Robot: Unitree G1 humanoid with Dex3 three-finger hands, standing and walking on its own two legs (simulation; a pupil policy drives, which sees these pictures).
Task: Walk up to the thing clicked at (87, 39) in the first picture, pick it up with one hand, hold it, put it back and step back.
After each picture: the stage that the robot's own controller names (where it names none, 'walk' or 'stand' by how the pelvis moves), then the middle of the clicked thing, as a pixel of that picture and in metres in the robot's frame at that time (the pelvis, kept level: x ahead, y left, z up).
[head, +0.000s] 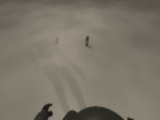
stand; (87, 41) +1.61 +0.11 -0.66
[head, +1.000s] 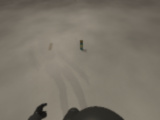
walk; (81, 45) +1.45 +0.28 -0.65
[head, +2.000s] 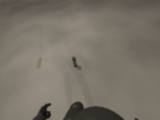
walk; (74, 62) +0.93 +0.37 -0.65
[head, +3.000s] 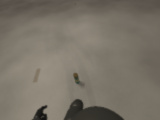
walk; (76, 78) +0.60 +0.26 -0.64
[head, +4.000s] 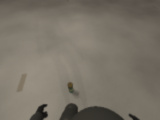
stand; (70, 87) +0.42 +0.22 -0.63
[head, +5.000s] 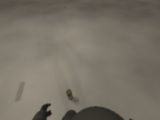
stand; (69, 94) +0.37 +0.23 -0.65
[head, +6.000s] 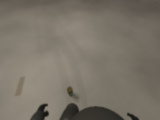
stand; (70, 91) +0.34 +0.21 -0.64
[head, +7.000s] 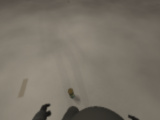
stand; (71, 93) +0.35 +0.22 -0.65
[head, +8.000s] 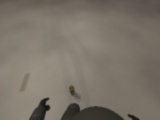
stand; (72, 91) +0.36 +0.19 -0.64
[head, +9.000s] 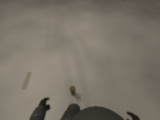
stand; (72, 91) +0.36 +0.19 -0.64
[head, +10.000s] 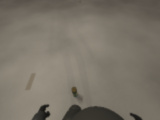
stand; (74, 92) +0.37 +0.19 -0.64
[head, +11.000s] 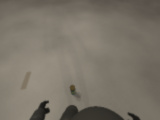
stand; (72, 90) +0.38 +0.18 -0.65
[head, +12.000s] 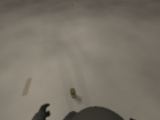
stand; (73, 93) +0.37 +0.21 -0.66
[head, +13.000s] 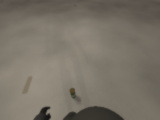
stand; (72, 93) +0.39 +0.20 -0.66
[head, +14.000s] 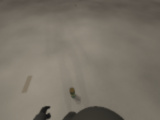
stand; (72, 93) +0.39 +0.20 -0.66
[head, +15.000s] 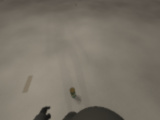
go down; (72, 93) +0.38 +0.20 -0.66
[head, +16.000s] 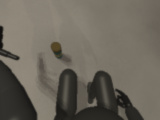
go down; (57, 51) +0.47 +0.24 -0.27
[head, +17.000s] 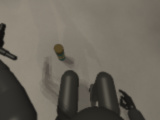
approach; (60, 53) +0.48 +0.23 -0.26
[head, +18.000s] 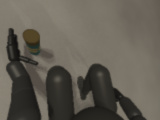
close in; (33, 45) +0.46 +0.27 -0.17
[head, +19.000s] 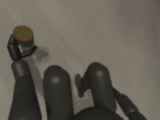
close; (26, 43) +0.45 +0.28 -0.16
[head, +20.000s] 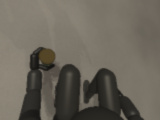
lift; (47, 59) +0.33 +0.27 -0.13
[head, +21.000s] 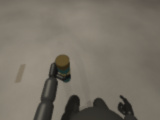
lift; (64, 71) +0.32 +0.17 +0.04
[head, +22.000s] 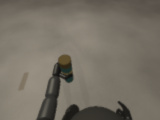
hold; (67, 70) +0.33 +0.16 +0.04
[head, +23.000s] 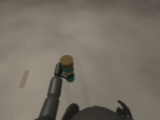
hold; (68, 70) +0.33 +0.16 +0.03
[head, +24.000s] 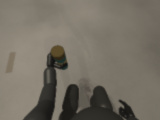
crouch; (61, 60) +0.40 +0.20 -0.03
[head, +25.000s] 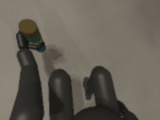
lower; (36, 39) +0.49 +0.27 -0.11
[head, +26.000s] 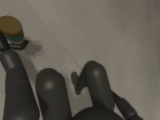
lower; (16, 37) +0.48 +0.28 -0.17
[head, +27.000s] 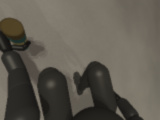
lower; (18, 38) +0.47 +0.29 -0.17
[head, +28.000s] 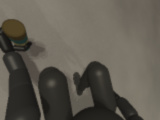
lower; (20, 39) +0.46 +0.29 -0.17
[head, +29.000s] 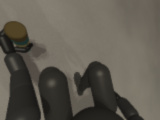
lower; (21, 40) +0.46 +0.29 -0.17
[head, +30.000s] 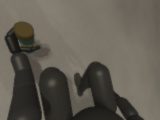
open; (27, 41) +0.46 +0.27 -0.17
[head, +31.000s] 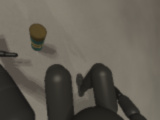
stand; (37, 40) +0.46 +0.26 -0.18
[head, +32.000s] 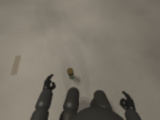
stand; (71, 74) +0.44 +0.19 -0.49
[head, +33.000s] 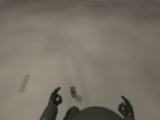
stand; (73, 92) +0.40 +0.18 -0.60
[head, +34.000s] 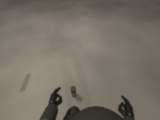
stand; (73, 91) +0.40 +0.18 -0.60
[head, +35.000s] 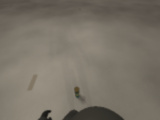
stand; (77, 92) +0.43 +0.16 -0.65
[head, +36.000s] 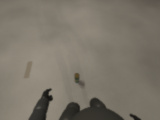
walk; (76, 78) +0.47 +0.11 -0.64
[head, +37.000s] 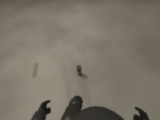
walk; (79, 71) +0.64 +0.20 -0.63
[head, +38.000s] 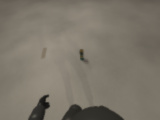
walk; (81, 55) +0.98 +0.20 -0.63
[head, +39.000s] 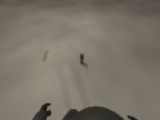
stand; (81, 59) +1.03 +0.18 -0.65
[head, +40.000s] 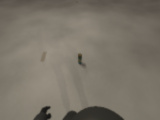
stand; (79, 59) +1.03 +0.20 -0.66
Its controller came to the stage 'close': yes
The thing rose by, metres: 0.68
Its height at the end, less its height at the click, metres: +0.00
